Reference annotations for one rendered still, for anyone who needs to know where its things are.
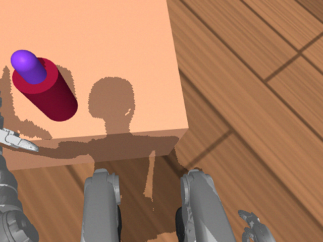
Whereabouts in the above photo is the bottle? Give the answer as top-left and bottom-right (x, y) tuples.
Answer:
(11, 50), (78, 122)

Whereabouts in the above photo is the right robot hand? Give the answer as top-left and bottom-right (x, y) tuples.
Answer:
(238, 210), (276, 242)

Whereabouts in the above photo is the left robot hand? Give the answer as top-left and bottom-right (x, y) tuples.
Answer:
(0, 91), (39, 152)

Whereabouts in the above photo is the right robot foot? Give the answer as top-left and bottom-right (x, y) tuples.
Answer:
(175, 207), (185, 242)

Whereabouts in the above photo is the left robot arm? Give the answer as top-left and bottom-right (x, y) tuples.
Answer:
(0, 146), (39, 242)

